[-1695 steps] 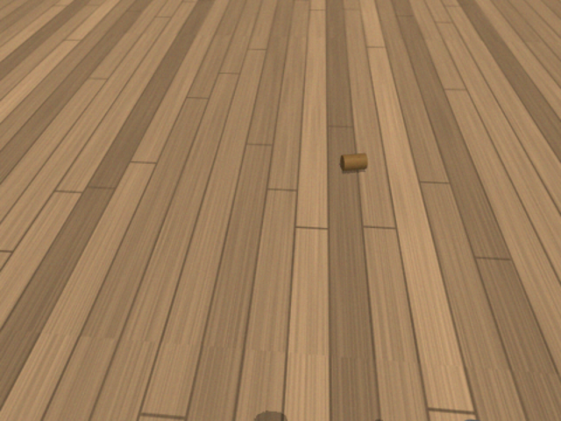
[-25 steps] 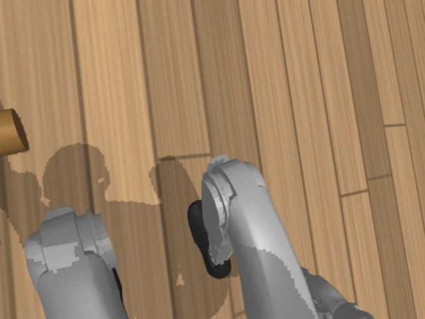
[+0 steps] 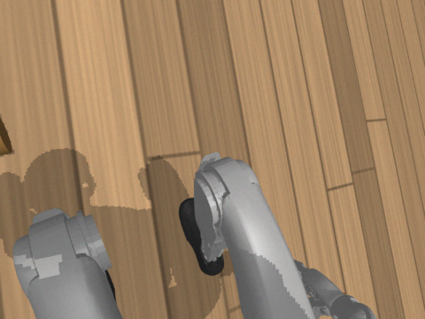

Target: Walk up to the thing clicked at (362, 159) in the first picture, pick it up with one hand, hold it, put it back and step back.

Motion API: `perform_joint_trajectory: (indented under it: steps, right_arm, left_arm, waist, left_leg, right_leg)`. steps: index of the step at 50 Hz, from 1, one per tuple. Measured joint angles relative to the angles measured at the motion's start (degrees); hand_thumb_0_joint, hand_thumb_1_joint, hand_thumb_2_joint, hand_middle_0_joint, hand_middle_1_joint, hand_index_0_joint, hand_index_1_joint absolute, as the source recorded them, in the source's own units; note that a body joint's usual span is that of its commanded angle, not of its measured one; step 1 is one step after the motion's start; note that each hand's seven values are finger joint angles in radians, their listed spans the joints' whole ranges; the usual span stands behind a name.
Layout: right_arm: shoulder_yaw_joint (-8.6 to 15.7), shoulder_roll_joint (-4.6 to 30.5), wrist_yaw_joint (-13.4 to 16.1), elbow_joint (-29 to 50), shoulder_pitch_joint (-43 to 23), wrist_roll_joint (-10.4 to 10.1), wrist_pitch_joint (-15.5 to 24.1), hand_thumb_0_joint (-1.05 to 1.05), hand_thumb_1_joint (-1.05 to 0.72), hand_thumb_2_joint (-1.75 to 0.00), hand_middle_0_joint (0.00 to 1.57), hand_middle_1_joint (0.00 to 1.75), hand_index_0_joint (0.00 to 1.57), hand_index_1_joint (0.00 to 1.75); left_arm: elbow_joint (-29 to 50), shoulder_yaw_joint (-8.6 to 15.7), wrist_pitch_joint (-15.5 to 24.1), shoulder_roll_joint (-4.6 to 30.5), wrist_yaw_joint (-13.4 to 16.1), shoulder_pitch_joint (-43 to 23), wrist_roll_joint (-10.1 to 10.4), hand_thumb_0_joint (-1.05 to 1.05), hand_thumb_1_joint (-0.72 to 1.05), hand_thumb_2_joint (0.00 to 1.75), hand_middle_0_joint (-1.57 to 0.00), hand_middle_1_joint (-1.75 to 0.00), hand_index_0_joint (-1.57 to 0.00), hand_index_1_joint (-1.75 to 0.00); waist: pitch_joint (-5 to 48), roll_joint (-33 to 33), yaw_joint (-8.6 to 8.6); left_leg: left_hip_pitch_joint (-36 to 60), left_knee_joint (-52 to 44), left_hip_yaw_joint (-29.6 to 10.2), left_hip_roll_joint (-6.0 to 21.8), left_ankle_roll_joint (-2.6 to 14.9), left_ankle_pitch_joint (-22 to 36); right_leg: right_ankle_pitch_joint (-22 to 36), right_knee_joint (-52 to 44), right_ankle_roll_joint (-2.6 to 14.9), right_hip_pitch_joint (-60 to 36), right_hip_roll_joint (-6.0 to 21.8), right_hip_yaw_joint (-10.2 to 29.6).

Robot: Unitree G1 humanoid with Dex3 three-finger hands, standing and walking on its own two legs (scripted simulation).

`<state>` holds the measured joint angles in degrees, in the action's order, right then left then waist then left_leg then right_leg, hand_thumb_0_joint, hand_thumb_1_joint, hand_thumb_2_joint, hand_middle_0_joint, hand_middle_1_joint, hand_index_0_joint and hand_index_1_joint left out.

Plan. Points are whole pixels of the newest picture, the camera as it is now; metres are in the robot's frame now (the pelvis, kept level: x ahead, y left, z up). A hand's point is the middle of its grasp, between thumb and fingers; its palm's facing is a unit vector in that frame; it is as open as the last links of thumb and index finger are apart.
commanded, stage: open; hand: left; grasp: from above
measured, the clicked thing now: out of the picture +0.46 +0.29 -0.27
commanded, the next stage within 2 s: withdraw in 0.78 s
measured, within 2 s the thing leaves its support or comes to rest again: rests again in 0.34 s
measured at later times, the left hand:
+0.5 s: hand out of the picture +0.46 +0.30 -0.24, palm faces -0.46 -0.11 -0.88, open 12.2 cm
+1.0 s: hand out of the picture +0.46 +0.30 -0.24, palm faces -0.45 -0.11 -0.89, open 13.5 cm
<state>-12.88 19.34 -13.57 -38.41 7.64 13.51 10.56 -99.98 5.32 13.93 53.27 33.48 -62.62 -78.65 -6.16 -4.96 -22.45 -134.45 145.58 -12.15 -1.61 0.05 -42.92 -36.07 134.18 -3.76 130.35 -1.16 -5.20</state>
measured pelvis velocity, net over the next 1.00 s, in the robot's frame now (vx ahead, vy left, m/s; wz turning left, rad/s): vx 0.00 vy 0.00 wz -0.01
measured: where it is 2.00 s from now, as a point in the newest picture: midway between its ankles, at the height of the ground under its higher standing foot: (159, 280)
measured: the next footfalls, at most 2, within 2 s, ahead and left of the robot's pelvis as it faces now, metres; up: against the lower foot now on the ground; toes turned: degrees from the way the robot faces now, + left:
none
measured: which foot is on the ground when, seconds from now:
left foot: down 0.00-1.00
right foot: down 0.00-1.00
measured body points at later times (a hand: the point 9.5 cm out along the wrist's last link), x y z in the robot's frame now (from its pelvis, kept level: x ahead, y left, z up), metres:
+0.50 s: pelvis +0.00 +0.00 +0.00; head +0.27 +0.12 +0.33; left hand +0.48 +0.30 -0.19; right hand +0.04 -0.26 -0.05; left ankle +0.06 +0.12 -0.27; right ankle +0.12 -0.14 -0.27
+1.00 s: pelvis +0.00 +0.00 +0.00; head +0.27 +0.12 +0.34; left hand +0.48 +0.30 -0.19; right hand +0.05 -0.27 -0.05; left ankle +0.06 +0.12 -0.27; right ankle +0.12 -0.14 -0.27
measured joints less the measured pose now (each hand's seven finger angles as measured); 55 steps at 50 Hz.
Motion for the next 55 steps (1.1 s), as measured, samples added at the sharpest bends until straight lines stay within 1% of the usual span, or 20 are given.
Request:
perform_joint_trajectory:
  steps: [6, 10, 13, 17, 22, 26, 30, 32, 34, 36, 41, 46, 48, 52, 55]
  right_arm:
    - [-0.4, 0.2, -0.1, 0.4, 0.3, 0.2, 0.2, 0.0, -0.9, -0.9, 0.2, 0.3, 0.2, 0.3]
    - [-0.6, 0.3, -0.1, 0.4, 0.7, 0.3, 0.4, 0.0, -0.9, -0.9, 0.2, 0.3, 0.2, 0.3]
    - [-0.6, 0.3, -0.3, 0.3, 0.8, 0.5, 0.5, 0.0, -0.9, -0.9, 0.2, 0.3, 0.2, 0.3]
    - [-0.8, 0.4, -0.5, 0.1, 0.6, 0.8, 0.8, 0.0, -0.9, -0.9, 0.2, 0.3, 0.2, 0.3]
    - [-0.5, 0.4, -0.7, 0.1, 0.7, 0.8, 1.0, 0.0, -0.89, -0.9, 0.2, 0.3, 0.2, 0.3]
    - [-0.5, 0.4, -0.9, 0.3, 1.1, 0.7, 0.9, 0.0, -0.89, -0.9, 0.2, 0.3, 0.2, 0.3]
    - [-0.3, 0.2, -0.9, 0.6, 1.2, 0.6, 0.6, 0.0, -0.89, -0.9, 0.2, 0.3, 0.2, 0.3]
    - [-0.4, 0.3, -1.0, 0.7, 1.1, 0.6, 0.4, 0.0, -0.89, -0.9, 0.2, 0.3, 0.2, 0.3]
    - [-0.4, 0.3, -0.9, 1.0, 0.9, 0.5, 0.2, 0.0, -0.89, -0.9, 0.2, 0.3, 0.2, 0.3]
    - [-0.2, 0.4, -0.8, 1.1, 0.8, 0.4, 0.1, 0.0, -0.89, -0.9, 0.2, 0.3, 0.2, 0.3]
    - [0.1, 0.4, -0.5, 1.2, 0.7, 0.2, -0.4, 0.0, -0.89, -0.9, 0.2, 0.3, 0.2, 0.3]
    - [0.2, 0.5, -0.2, 1.2, 0.7, 0.2, -0.7, 0.0, -0.89, -0.9, 0.2, 0.3, 0.2, 0.29]
    - [0.2, 0.5, -0.2, 1.2, 0.7, 0.1, -0.6, 0.0, -0.9, -0.9, 0.2, 0.3, 0.2, 0.29]
    - [1.1, 0.3, -0.6, 0.7, 1.7, -0.1, -0.1, 0.0, -0.9, -0.9, 0.2, 0.3, 0.2, 0.29]
    - [2.4, -0.3, -1.4, -0.1, 2.8, -0.8, -0.3, 0.01, -0.91, -0.9, 0.2, 0.3, 0.2, 0.29]
  left_arm:
    - [-0.6, 0.8, 0.2, 0.6, 0.2, 0.3, -0.6, -0.01, -0.11, 0.6, -0.65, -0.47, -0.64, -0.51]
    - [-1.0, 0.7, 0.5, 0.9, 0.5, 0.2, -1.0, -0.01, -0.12, 0.67, -0.61, -0.53, -0.59, -0.57]
    - [-0.8, 1.1, 0.6, 1.2, 0.8, 0.3, -1.5, -0.01, -0.14, 0.71, -0.57, -0.57, -0.55, -0.61]
    - [-1.3, 1.2, 0.4, 1.9, 1.2, -0.1, -1.6, -0.01, -0.16, 0.76, -0.51, -0.63, -0.48, -0.67]
    - [-0.8, 1.2, -0.2, 2.3, 1.1, -0.5, -1.0, 0.0, -0.21, 0.81, -0.42, -0.7, -0.4, -0.73]
    - [0.4, 0.8, -0.6, 1.8, 0.4, -0.1, -0.3, 0.0, -0.24, 0.84, -0.37, -0.75, -0.34, -0.78]
    - [1.5, 1.1, -0.6, 1.3, -0.3, 0.7, 0.0, 0.0, -0.28, 0.86, -0.31, -0.79, -0.29, -0.81]
    - [1.5, 1.1, -0.5, 1.3, -0.5, 0.8, 0.1, 0.0, -0.3, 0.88, -0.29, -0.8, -0.26, -0.83]
    - [1.8, 1.7, -0.4, 1.4, -0.7, 1.1, 0.2, 0.0, -0.32, 0.89, -0.26, -0.82, -0.24, -0.84]
    - [2.0, 1.6, -0.2, 1.4, -0.9, 1.1, 0.5, 0.0, -0.34, 0.9, -0.24, -0.84, -0.22, -0.86]
    - [3.1, 1.1, 0.4, 1.1, -1.3, 1.3, 0.5, 0.0, -0.37, 0.93, -0.2, -0.88, -0.19, -0.9]
    - [2.8, 0.5, 0.7, 1.0, -1.2, 1.1, 0.0, 0.0, -0.39, 0.94, -0.18, -0.91, -0.17, -0.93]
    - [3.0, 0.7, 0.7, 0.9, -1.1, 1.2, -0.1, 0.0, -0.4, 0.95, -0.17, -0.93, -0.16, -0.94]
    - [6.7, 1.2, -0.1, -0.6, -0.4, 2.4, 0.3, 0.0, -0.44, 0.96, -0.15, -0.96, -0.15, -0.97]
    - [10.7, 2.4, -1.7, -2.9, 0.4, 4.0, 1.2, 0.0, -0.46, 0.97, -0.14, -0.98, -0.14, -0.99]
  waist:
    - [-0.2, -0.2, -0.38]
    - [-0.2, -0.3, -0.42]
    - [-0.2, -0.4, -0.45]
    - [-0.4, -0.5, -0.68]
    - [-0.6, -0.4, -0.72]
    - [-0.3, -0.2, -0.46]
    - [-0.1, 0.0, -0.21]
    - [-0.2, 0.1, -0.17]
    - [-0.4, 0.2, -0.12]
    - [-0.5, 0.1, 0.0]
    - [-0.5, 0.1, 0.47]
    - [-0.2, -0.1, 0.43]
    - [-0.1, -0.2, 0.43]
    - [0.9, 0.2, 1.17]
    - [3.2, 1.3, 2.07]
  left_leg:
    - [-0.1, 0.2, -0.1, 0.0, 0.23, 0.4]
    - [-0.3, 0.2, -0.2, 0.0, 0.2, 0.6]
    - [-0.3, 0.3, -0.2, 0.1, 0.18, 0.5]
    - [-0.3, 0.5, -0.4, 0.0, 0.22, 0.5]
    - [-0.7, 0.7, -0.5, 0.0, 0.25, 0.4]
    - [-0.8, 0.5, -0.5, 0.0, 0.15, 0.1]
    - [-0.5, 0.3, -0.6, 0.0, -0.1, -0.3]
    - [-0.3, 0.3, -0.6, -0.1, -0.17, -0.4]
    - [-0.2, 0.2, -0.8, -0.2, -0.22, -0.4]
    - [-0.3, 0.1, -0.8, -0.2, -0.24, -0.3]
    - [-0.4, -0.1, -0.7, -0.2, -0.28, 0.0]
    - [-0.3, -0.3, -0.7, -0.2, -0.33, 0.1]
    - [-0.1, -0.3, -0.6, -0.2, -0.31, 0.1]
    - [-0.2, -0.5, -0.4, -0.1, -0.47, 0.0]
    - [-0.3, -1.1, 0.0, -0.1, -0.64, -0.3]
  right_leg:
    - [0.4, -0.1, -0.24, -0.1, -0.1, -0.1]
    - [0.6, -0.1, 0.23, 0.0, -0.1, -0.2]
    - [0.6, 0.0, 0.12, 0.0, -0.2, -0.3]
    - [0.6, 0.1, -0.19, 0.1, -0.2, -0.3]
    - [0.5, 0.1, -0.14, 0.3, -0.2, -0.4]
    - [0.3, 0.0, 0.15, 0.5, -0.1, -0.5]
    - [-0.1, -0.1, 0.23, 0.3, 0.0, -0.5]
    - [-0.2, -0.1, 0.04, 0.1, 0.1, -0.6]
    - [-0.2, -0.2, -0.1, 0.0, 0.2, -0.7]
    - [-0.2, -0.2, -0.14, 0.0, 0.2, -0.7]
    - [0.0, -0.4, 0.12, 0.1, 0.2, -0.7]
    - [0.1, -0.5, 0.07, 0.1, 0.3, -0.6]
    - [0.1, -0.5, 0.03, 0.0, 0.2, -0.6]
    - [0.1, -0.5, 0.58, 0.2, 0.3, -0.5]
    - [-0.3, -0.6, 0.92, 0.7, 0.4, -0.1]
